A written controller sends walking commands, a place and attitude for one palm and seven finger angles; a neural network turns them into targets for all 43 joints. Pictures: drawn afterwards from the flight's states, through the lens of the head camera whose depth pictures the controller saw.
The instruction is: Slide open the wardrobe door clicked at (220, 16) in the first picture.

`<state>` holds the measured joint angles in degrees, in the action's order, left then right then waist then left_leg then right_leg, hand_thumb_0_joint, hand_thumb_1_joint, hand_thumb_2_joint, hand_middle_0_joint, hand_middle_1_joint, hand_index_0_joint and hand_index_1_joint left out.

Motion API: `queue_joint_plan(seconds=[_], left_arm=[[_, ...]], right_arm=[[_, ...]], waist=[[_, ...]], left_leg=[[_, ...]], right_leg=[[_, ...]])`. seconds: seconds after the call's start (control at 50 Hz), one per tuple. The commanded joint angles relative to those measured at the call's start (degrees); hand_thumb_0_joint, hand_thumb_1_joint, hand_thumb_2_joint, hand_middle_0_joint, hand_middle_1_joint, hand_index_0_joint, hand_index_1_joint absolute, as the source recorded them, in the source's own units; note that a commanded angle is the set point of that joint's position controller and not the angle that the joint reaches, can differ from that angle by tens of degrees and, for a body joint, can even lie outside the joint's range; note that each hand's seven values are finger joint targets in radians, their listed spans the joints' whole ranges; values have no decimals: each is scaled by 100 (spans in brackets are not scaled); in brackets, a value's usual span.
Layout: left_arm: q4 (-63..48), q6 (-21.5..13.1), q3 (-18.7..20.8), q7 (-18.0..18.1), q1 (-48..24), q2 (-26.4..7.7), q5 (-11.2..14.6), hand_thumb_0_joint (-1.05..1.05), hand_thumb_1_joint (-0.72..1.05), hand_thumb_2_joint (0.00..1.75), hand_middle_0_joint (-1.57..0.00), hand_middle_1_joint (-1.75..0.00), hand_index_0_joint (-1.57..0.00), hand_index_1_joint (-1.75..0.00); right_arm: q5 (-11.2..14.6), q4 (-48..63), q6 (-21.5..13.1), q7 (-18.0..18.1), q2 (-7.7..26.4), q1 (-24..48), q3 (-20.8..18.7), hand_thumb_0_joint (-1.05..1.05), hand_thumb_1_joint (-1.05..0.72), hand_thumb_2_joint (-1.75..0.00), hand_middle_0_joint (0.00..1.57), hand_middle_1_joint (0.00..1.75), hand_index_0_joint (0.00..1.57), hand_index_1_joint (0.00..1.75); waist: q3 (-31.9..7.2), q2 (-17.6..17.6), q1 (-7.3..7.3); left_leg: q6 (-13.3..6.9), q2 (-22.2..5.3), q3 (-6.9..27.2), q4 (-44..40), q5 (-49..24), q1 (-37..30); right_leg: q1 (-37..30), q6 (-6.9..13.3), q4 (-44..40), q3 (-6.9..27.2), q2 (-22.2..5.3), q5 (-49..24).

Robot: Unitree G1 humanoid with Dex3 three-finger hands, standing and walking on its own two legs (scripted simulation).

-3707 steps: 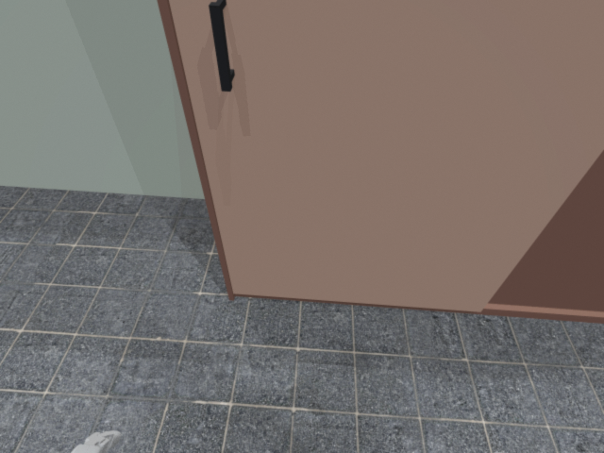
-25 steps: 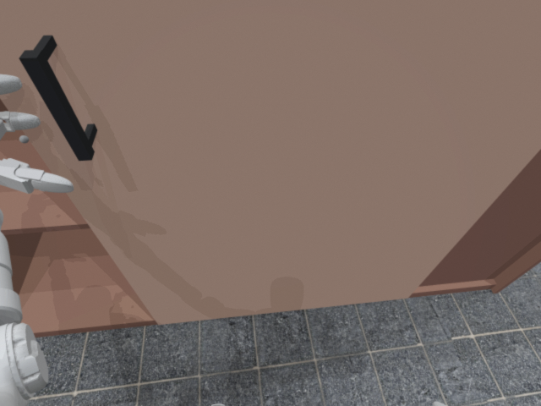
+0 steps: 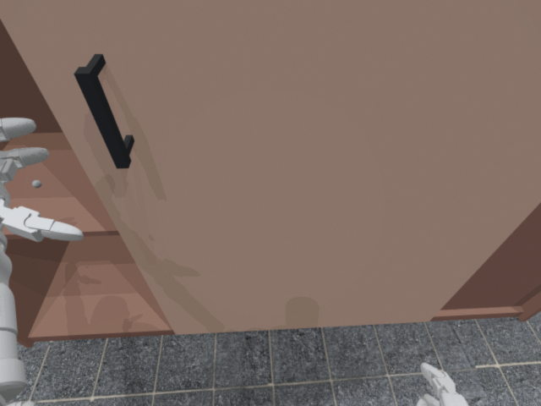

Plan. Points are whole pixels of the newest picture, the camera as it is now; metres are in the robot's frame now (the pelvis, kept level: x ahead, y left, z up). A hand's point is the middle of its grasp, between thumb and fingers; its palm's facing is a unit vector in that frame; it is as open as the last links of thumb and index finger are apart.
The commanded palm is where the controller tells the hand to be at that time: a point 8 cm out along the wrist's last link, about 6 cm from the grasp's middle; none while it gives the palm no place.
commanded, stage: slip the hand off the handle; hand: left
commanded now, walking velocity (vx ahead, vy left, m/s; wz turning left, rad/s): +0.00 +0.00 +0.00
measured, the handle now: (110, 114) +0.44 +0.27 +0.21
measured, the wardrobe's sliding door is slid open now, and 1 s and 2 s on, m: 0.52 0.52 0.52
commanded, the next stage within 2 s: draw the hand back to the body in 0.18 s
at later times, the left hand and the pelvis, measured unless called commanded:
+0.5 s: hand (31, 219) +0.27 +0.31 +0.17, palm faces +0.12 -0.99 -0.04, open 14.7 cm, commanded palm +0.23 +0.36 +0.19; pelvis +0.00 +0.00 +0.01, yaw +1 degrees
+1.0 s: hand (10, 267) +0.21 +0.30 +0.17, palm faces +0.48 -0.83 -0.28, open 13.6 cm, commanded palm +0.16 +0.32 +0.19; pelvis -0.02 +0.00 +0.01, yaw +1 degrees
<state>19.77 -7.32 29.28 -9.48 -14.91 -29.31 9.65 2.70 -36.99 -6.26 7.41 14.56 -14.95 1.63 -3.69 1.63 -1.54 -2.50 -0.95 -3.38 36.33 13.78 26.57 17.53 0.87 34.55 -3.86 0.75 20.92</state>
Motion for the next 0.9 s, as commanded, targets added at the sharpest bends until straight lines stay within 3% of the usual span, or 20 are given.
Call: queue_joint_plan(seconds=[0.0,0.08,0.14,0.28,0.3,0.32,0.36,0.4,0.42,0.46,0.54,0.6,0.68,0.74,0.78,0.8,0.82,0.84,0.86,0.88], left_arm=[[-1624,-126,568,132,-1402,-1884,126,0,-55,20,-25,-115,-25,-115],[-2076,-87,487,131,-1050,-1702,165,0,-55,20,-25,-115,-25,-115],[-2296,-50,319,101,-967,-1486,191,0,-55,20,-25,-115,-25,-115],[-2061,84,371,13,-1332,-1594,256,0,-55,20,-25,-115,-25,-115],[-1420,544,-48,-635,-1121,-1198,846,0,-55,20,-25,-115,-25,-115],[-1705,745,173,-978,-1314,-1530,997,0,-55,20,-25,-115,-25,-115],[-1935,1006,380,-1352,-1421,-1914,1125,0,-55,20,-25,-115,-25,-115],[-1938,1265,370,-1737,-1253,-1992,1240,0,-55,20,-25,-115,-25,-115],[-2054,1289,425,-1896,-1343,-2115,1284,0,-55,20,-25,-115,-25,-115],[-2228,1254,708,-1990,-836,-2261,1374,0,-55,20,-25,-115,-25,-115],[-1962,1303,1073,-1752,266,-2081,1498,0,-55,20,-25,-115,-25,-115],[-2289,1525,833,-1666,708,-1581,1583,0,-55,20,-25,-115,-25,-115],[-2844,1700,471,-1550,616,-1295,1501,0,-55,20,-25,-115,-25,-115],[-3584,1510,293,-1390,86,-1283,1431,0,-44,25,-25,-109,-25,-109],[-3962,1308,393,-1271,149,-1376,1398,0,-37,29,-24,-104,-24,-104],[-4204,820,465,-68,75,-1885,336,0,-33,31,-24,-102,-24,-102],[-3908,683,33,440,600,-1073,244,0,-30,32,-24,-100,-24,-100],[-3944,628,54,714,792,-987,204,0,-26,34,-24,-98,-24,-98],[-3876,546,14,929,1095,-824,80,0,-22,36,-24,-96,-24,-96],[-4105,418,2,1085,1187,-776,2,0,-19,37,-24,-94,-24,-94]], right_arm=[[-14,803,-342,83,791,427,-243,0,-90,-90,20,30,20,30],[-26,852,-400,51,732,535,-195,0,-90,-90,20,30,20,30],[-25,850,-436,65,696,623,-155,0,-90,-90,20,30,20,30],[-23,701,-483,177,734,691,-118,0,-90,-90,20,30,20,30],[121,728,-525,233,830,790,-45,0,-90,-90,20,30,20,30],[196,827,-574,294,804,856,-38,0,-90,-90,20,30,20,30],[223,918,-614,361,804,946,6,0,-90,-90,20,30,20,30],[257,1047,-674,342,755,1021,92,0,-90,-90,20,30,20,30],[268,1079,-700,314,762,1059,112,0,-90,-90,20,30,20,30],[242,1174,-756,209,708,1027,125,0,-90,-90,20,30,20,30],[231,1292,-807,-6,725,965,58,0,-90,-90,20,30,20,30],[278,1415,-821,-100,728,1059,31,0,-90,-90,20,30,20,30],[300,1429,-830,-95,756,1069,8,0,-90,-90,20,30,20,30],[277,1394,-914,-8,718,1130,46,0,-90,-90,20,30,20,30],[230,1354,-1006,45,691,1093,58,0,-90,-90,20,30,20,30],[-93,1109,-1037,-77,796,1040,-20,0,-90,-90,20,30,20,30],[-99,999,-1063,-86,752,1069,-12,0,-90,-90,20,30,20,30],[-105,945,-1050,-76,790,1087,-36,0,-90,-90,20,30,20,30],[-96,886,-991,-79,706,1101,-40,0,-90,-90,20,30,20,30],[-104,876,-943,-93,697,1115,-53,0,-90,-90,20,30,20,30]], waist=[[-1255,376,-91],[-1244,509,-114],[-1004,556,-68],[-833,364,28],[-1057,480,136],[-1132,409,24],[-1471,550,-50],[-1334,651,-94],[-1274,721,-92],[-1095,603,-197],[-617,176,-332],[-611,415,-311],[-460,366,-179],[-420,448,-94],[-530,634,-125],[181,654,-194],[363,668,-75],[372,402,-138],[420,418,-106],[214,568,-141]], left_leg=[[-3,-22,554,-569,-769,-1787],[29,-35,578,-584,-1020,-1957],[40,-43,612,-630,-889,-1991],[66,-12,668,-737,-461,-1885],[72,-22,692,-848,-417,-2093],[43,-9,716,-852,-497,-2132],[-8,55,633,-757,-873,-2270],[2,66,652,-831,-995,-2337],[8,80,687,-848,-1033,-2383],[-3,74,683,-829,-1237,-2309],[38,38,677,-958,-937,-2007],[67,12,626,-992,-768,-2058],[50,-11,630,-1010,-371,-2068],[24,4,681,-1083,-74,-2196],[19,21,733,-1171,-75,-2343],[79,83,805,-1340,422,-1910],[139,18,898,-1514,924,-1860],[137,-8,934,-1592,1137,-1760],[140,-49,899,-1627,1266,-1778],[135,-36,890,-1661,1275,-1884]], right_leg=[[504,32,-601,174,125,-1057],[462,49,-599,133,133,-1221],[545,59,-668,113,144,-1118],[612,41,-778,136,107,-844],[213,68,-908,173,46,-976],[44,54,-972,159,48,-1076],[-219,50,-994,219,23,-1477],[-286,40,-1049,214,35,-1614],[-286,31,-1077,225,44,-1642],[-349,30,-1080,216,68,-1848],[-206,49,-1163,161,122,-1471],[-117,19,-1150,164,80,-1344],[119,-74,-1257,236,88,-922],[163,-54,-1325,238,139,-606],[78,0,-1332,200,133,-586],[373,42,-1769,433,66,-319],[378,62,-1677,345,-42,-136],[269,64,-1689,350,-54,-118],[195,64,-1666,342,-85,46],[46,74,-1654,351,-97,20]])
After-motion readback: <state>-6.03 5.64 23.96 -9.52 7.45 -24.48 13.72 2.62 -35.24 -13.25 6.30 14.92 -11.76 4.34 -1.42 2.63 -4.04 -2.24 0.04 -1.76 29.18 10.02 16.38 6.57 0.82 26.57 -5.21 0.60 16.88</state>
